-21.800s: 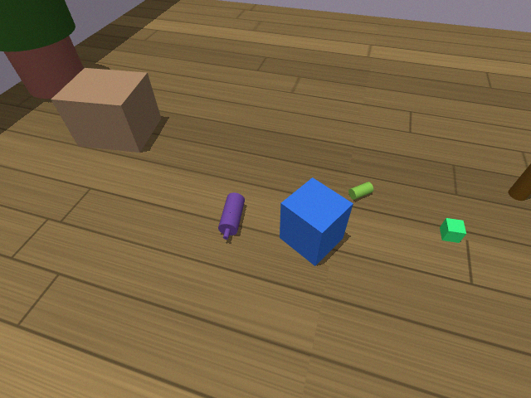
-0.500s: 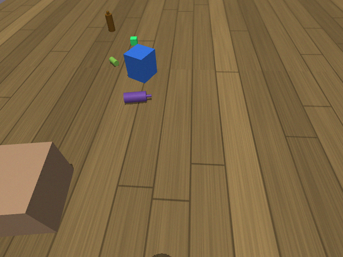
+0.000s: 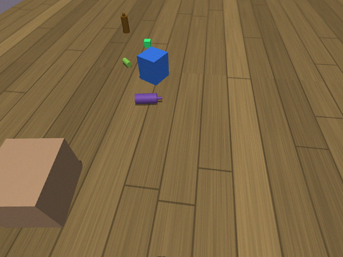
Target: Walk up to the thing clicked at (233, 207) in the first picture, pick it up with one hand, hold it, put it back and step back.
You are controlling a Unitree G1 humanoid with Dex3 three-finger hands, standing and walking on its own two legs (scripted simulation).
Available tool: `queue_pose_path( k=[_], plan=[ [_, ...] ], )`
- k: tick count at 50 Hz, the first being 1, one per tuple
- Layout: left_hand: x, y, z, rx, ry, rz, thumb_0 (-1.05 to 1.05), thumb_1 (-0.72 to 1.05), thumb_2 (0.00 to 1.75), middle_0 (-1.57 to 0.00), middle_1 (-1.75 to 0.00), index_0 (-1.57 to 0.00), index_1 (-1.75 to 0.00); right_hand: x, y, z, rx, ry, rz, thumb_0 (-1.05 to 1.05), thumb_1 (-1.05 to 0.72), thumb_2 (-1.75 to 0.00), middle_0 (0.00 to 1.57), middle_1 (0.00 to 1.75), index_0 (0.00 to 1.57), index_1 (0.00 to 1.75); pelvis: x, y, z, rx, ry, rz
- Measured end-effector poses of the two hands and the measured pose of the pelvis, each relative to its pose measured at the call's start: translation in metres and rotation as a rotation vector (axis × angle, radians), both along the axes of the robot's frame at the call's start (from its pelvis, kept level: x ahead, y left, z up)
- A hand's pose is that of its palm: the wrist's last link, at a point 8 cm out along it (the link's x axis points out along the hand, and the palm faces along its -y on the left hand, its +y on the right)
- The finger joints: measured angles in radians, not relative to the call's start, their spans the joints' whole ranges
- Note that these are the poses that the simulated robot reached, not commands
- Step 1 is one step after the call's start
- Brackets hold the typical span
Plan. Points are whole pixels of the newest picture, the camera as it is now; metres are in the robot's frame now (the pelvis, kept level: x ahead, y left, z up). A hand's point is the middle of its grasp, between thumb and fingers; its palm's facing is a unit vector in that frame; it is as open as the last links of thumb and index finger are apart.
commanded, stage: stand
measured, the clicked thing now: (148, 98) +1.47 +0.19 -0.74
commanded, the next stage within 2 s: none
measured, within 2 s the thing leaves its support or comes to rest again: neither
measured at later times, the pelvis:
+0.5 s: pelvis +0.01 +0.00 +0.00, yaw +1 degrees
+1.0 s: pelvis +0.00 +0.00 +0.00, yaw +2 degrees
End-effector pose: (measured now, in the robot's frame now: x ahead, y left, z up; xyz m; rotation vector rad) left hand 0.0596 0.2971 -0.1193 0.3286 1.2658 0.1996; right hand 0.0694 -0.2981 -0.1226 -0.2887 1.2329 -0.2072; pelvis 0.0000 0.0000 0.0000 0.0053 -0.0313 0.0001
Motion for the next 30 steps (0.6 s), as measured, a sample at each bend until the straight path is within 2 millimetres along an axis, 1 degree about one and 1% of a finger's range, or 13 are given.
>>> queue_pose_path(
  k=[6,16,22,30],
  plan=[
    [-0.001,0.0,-0.001,0.0,0.006,0.006,0.01,0.9,0.9,-0.2,-0.3,-0.2,-0.3,0.006,0.0,0.0,-0.002,0.0,0.004,0.01,-0.9,-0.9,0.2,0.3,0.21,0.3,0.003,0.0,0.0,-0.002,-0.002,0.005],
    [0.014,-0.001,0.0,-0.008,-0.038,0.0,0.01,0.9,0.9,-0.2,-0.3,-0.2,-0.3,0.014,0.003,0.003,-0.007,-0.013,0.021,0.01,-0.9,-0.9,0.2,0.3,0.21,0.3,0.004,0.002,0.0,-0.003,-0.004,0.013],
    [0.019,0.0,0.001,-0.008,-0.05,-0.004,0.01,0.9,0.9,-0.2,-0.3,-0.2,-0.3,0.014,0.005,0.003,-0.005,-0.012,0.025,0.01,-0.9,-0.9,0.2,0.3,0.21,0.3,0.005,0.003,0.0,-0.003,-0.002,0.017],
    [0.017,0.003,0.002,-0.003,-0.047,0.0,0.01,0.9,0.9,-0.2,-0.3,-0.2,-0.3,0.01,0.006,0.002,-0.004,0.001,0.026,0.01,-0.9,-0.9,0.2,0.3,0.21,0.3,0.005,0.004,0.001,-0.003,-0.002,0.023]
  ],
)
